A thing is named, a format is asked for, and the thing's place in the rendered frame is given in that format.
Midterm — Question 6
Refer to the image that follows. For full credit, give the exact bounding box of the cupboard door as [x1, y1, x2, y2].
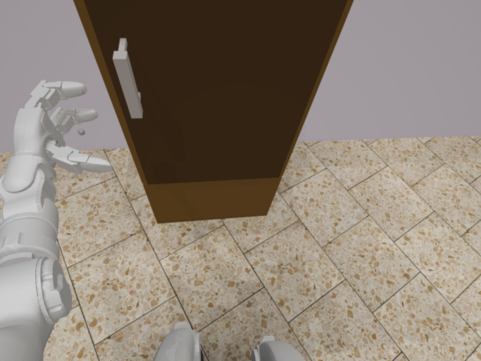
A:
[84, 0, 348, 185]

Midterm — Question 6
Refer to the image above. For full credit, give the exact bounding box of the robot left upper arm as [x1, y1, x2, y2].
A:
[0, 257, 72, 361]

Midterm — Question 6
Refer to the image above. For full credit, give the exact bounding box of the handle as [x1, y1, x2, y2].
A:
[113, 38, 143, 119]

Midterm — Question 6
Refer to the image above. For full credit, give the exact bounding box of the left robot thigh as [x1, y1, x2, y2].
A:
[153, 328, 201, 361]

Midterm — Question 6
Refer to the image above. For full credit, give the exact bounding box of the robot left shin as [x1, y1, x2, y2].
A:
[174, 322, 191, 329]

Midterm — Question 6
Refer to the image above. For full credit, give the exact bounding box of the robot left hand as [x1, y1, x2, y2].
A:
[13, 80, 113, 174]

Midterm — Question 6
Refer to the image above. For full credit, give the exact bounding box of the left robot forearm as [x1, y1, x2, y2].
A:
[0, 155, 59, 268]

